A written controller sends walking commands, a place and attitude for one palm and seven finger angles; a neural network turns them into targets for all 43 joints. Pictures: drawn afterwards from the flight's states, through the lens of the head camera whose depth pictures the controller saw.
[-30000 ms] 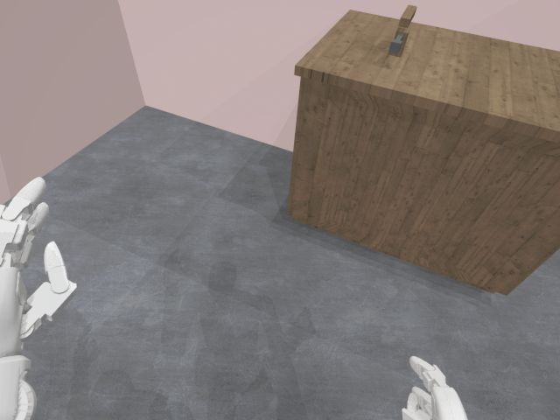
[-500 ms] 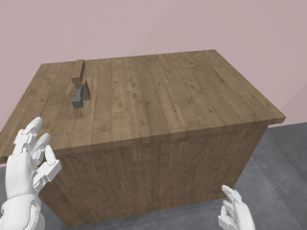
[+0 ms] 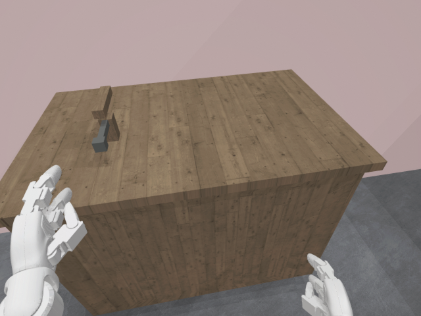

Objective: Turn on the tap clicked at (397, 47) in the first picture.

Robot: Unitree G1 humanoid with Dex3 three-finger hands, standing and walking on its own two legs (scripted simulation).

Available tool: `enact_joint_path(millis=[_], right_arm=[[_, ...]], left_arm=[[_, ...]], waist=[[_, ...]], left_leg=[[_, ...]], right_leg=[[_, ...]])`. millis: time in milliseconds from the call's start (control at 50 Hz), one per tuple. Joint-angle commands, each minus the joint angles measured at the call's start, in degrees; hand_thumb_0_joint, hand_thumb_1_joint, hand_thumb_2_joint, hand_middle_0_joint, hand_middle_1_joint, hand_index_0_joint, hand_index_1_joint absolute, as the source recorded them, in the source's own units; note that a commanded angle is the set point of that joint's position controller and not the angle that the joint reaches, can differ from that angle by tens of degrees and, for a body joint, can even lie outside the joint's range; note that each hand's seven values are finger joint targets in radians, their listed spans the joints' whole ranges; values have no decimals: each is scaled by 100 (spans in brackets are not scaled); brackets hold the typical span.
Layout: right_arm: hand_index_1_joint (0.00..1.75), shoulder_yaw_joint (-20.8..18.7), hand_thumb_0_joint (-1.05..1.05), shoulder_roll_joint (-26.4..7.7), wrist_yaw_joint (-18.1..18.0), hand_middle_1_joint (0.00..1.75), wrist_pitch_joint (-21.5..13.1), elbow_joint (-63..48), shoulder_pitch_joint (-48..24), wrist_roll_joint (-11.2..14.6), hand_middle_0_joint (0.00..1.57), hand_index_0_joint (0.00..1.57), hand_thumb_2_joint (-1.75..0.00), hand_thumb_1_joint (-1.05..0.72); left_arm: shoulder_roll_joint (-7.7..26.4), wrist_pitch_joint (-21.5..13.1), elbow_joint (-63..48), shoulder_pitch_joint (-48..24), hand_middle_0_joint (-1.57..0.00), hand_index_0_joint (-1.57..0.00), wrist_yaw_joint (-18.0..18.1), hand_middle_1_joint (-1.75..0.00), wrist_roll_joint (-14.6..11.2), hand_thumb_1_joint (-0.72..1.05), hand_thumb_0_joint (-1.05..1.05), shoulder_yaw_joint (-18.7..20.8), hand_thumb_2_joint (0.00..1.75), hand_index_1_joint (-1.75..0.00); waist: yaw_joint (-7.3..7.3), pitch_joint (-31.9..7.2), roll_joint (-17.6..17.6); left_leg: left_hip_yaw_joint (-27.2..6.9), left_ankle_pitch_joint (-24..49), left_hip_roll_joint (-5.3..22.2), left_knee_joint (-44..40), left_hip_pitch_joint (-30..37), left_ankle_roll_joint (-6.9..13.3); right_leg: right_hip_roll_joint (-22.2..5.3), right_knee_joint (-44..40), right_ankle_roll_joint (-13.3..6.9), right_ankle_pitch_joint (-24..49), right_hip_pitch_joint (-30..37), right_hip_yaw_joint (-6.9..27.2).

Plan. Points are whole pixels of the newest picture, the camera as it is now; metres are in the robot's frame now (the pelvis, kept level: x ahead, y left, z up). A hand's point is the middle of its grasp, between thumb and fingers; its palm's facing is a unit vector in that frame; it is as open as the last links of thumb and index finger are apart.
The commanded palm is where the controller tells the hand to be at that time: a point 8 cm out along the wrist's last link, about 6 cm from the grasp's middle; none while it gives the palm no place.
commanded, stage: turn the palm inward beside the body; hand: left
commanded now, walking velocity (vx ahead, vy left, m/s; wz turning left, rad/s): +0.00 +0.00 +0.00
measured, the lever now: (100, 144) +0.44 +0.35 +0.10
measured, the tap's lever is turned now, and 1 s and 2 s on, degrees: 0 0 0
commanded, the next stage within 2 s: reach beside the lever's end, fingers flat in 0.10 s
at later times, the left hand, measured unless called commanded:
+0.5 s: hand (79, 215) +0.21 +0.25 +0.15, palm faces +0.53 -0.84 -0.08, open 7.5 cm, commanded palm +0.17 +0.29 +0.15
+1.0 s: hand (85, 188) +0.27 +0.28 +0.14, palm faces +0.53 -0.84 -0.07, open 7.5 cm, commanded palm +0.23 +0.32 +0.13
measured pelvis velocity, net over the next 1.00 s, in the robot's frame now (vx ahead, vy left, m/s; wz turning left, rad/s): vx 0.01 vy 0.01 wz -0.02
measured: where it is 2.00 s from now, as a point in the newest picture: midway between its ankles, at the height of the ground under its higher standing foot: outside the picture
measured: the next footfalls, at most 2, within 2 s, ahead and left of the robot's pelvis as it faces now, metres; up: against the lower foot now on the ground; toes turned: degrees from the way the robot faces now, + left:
none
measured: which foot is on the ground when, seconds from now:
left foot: down 0.00-1.00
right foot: down 0.00-1.00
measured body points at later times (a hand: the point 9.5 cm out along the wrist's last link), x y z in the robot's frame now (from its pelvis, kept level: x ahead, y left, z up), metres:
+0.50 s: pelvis +0.00 +0.00 +0.00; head -0.03 -0.03 +0.45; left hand +0.17 +0.29 +0.15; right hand +0.21 -0.21 -0.07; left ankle +0.01 +0.13 -0.73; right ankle +0.02 -0.07 -0.73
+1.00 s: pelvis +0.01 +0.01 +0.00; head -0.01 +0.00 +0.45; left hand +0.24 +0.32 +0.14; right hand +0.20 -0.21 -0.08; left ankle +0.01 +0.13 -0.73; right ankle +0.02 -0.07 -0.73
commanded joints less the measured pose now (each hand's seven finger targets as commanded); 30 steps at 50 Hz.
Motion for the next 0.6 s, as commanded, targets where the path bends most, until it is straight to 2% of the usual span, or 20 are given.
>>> enact_joint_path(millis=[0,20,60,80,100,160,180,200,220,260,280,300,360,380,400,460,480,500,540,580], right_arm=[[30,-231,0,-496,-60,30,-382,-1012,-1089,9,20,20,-90,-90],[30,-241,0,-515,-65,30,-384,-998,-1039,2,20,20,-90,-90],[30,-260,0,-532,-57,30,-372,-985,-1030,2,20,20,-90,-90],[30,-258,0,-535,-50,30,-390,-997,-1053,16,20,20,-90,-90],[30,-245,0,-504,-47,30,-397,-1009,-1031,15,20,20,-90,-90],[30,-271,0,-532,-56,30,-403,-1005,-999,-1,20,20,-90,-90],[30,-276,0,-550,-44,30,-421,-1013,-1006,11,20,20,-90,-90],[30,-270,0,-510,-53,30,-408,-998,-1006,9,20,20,-90,-90],[30,-284,0,-546,-62,30,-390,-960,-940,6,20,20,-90,-90],[30,-292,0,-547,-77,30,-353,-939,-947,6,20,20,-90,-90],[30,-296,0,-560,-65,30,-357,-930,-968,37,20,20,-90,-90],[30,-282,0,-516,-71,30,-355,-957,-994,33,20,20,-90,-90],[30,-295,0,-559,-127,30,-338,-881,-985,39,20,20,-90,-90],[30,-303,0,-564,-131,30,-358,-878,-1012,68,20,20,-90,-90],[30,-283,0,-530,-140,30,-363,-876,-1028,61,20,20,-90,-90],[30,-297,0,-570,-193,30,-379,-819,-1024,49,20,20,-90,-90],[30,-285,0,-572,-189,30,-397,-825,-1023,68,20,20,-90,-90],[30,-286,0,-555,-192,30,-404,-825,-1013,40,20,20,-90,-90],[30,-286,0,-584,-207,30,-380,-812,-979,29,20,20,-90,-90],[30,-294,0,-603,-198,30,-351,-807,-953,45,20,20,-90,-90]], left_arm=[[775,-436,-1299,-747,-20,-20,18,-30,55,90,0,442,90,-30],[836,-451,-1247,-722,-20,-20,31,-30,52,90,0,505,90,-30],[806,-445,-1224,-685,-20,-20,1,-30,42,90,0,471,90,-30],[880,-451,-1283,-713,-20,-20,9,-30,47,90,0,527,90,-30],[771,-463,-1272,-679,-20,-20,-6,-30,47,90,0,432,90,-30],[835,-509,-1288,-688,-20,-20,2,-30,33,90,0,495,90,-30],[936,-514,-1321,-653,-20,-20,21,-30,42,90,0,586,90,-30],[855,-509,-1260,-700,-20,-20,13,-30,34,90,0,548,90,-30],[978,-524,-1100,-727,-20,-20,33,-30,36,90,0,707,90,-30],[920,-524,-925,-810,-20,-20,-3,-30,14,90,0,690,90,-30],[1047,-516,-876,-855,-20,-20,17,-30,4,90,0,846,90,-30],[875,-534,-933,-960,-20,-20,1,-30,-9,90,0,672,90,-30],[971,-540,-653,-1455,-20,-20,-33,-30,-40,90,0,706,90,-30],[1107,-552,-613,-1531,-20,-20,-20,-30,-30,90,0,816,90,-30],[947,-561,-586,-1663,-20,-20,-42,-30,-14,90,0,633,90,-30],[985,-600,-372,-2087,-20,-20,-40,-30,33,90,0,564,90,-30],[1046,-618,-369,-2207,-20,-20,-25,-30,60,90,0,589,90,-30],[1023,-630,-356,-2168,-20,-20,-17,-30,77,90,0,591,90,-30],[999,-621,-151,-2211,-20,-20,-25,-30,107,90,0,549,90,-30],[1222,-579,37,-2189,-20,-20,22,-30,114,90,0,824,90,-30]], waist=[[12,-195,-115],[4,-199,-308],[-4,-263,-319],[2,-239,-127],[8,-219,-185],[-2,-284,-341],[17,-322,-253],[2,-340,-219],[-6,-293,-412],[-28,-251,-455],[2,-243,-189],[-14,-286,-160],[-101,-162,-346],[-95,-122,-181],[-106,-157,-131],[-170,-185,-148],[-159,-201,41],[-125,-370,-14],[-140,-443,-262],[-67,-531,-187]], left_leg=[[146,525,-149,-426,-448,220],[134,524,-144,-392,-484,222],[152,580,-141,-311,-480,233],[148,605,-141,-303,-438,222],[141,616,-144,-344,-485,223],[147,618,-144,-268,-501,233],[145,660,-141,-252,-476,224],[150,662,-143,-262,-508,226],[139,669,-136,-264,-557,223],[142,655,-143,-242,-598,225],[150,672,-151,-259,-558,214],[155,639,-162,-288,-570,215],[127,429,-163,-280,-624,227],[129,395,-151,-267,-591,221],[123,367,-164,-309,-581,227],[116,257,-168,-336,-548,227],[104,268,-166,-373,-498,211],[100,344,-174,-423,-467,217],[99,489,-172,-460,-467,220],[102,573,-164,-503,-495,186]], right_leg=[[-283,-753,330,150,200,549],[-292,-763,351,156,209,581],[-332,-781,374,231,218,654],[-323,-780,358,276,190,652],[-328,-724,355,337,224,620],[-351,-723,391,372,202,675],[-343,-716,378,415,227,681],[-365,-689,393,474,228,689],[-344,-674,391,502,219,661],[-365,-675,425,562,186,710],[-329,-674,376,523,172,674],[-345,-642,379,488,177,657],[-350,-779,396,50,52,747],[-345,-825,372,-76,-3,768],[-352,-794,363,-119,6,738],[-337,-836,355,-321,-52,742],[-322,-816,323,-274,-49,713],[-301,-740,311,-129,62,646],[-257,-652,310,124,120,558],[-238,-616,296,263,226,540]])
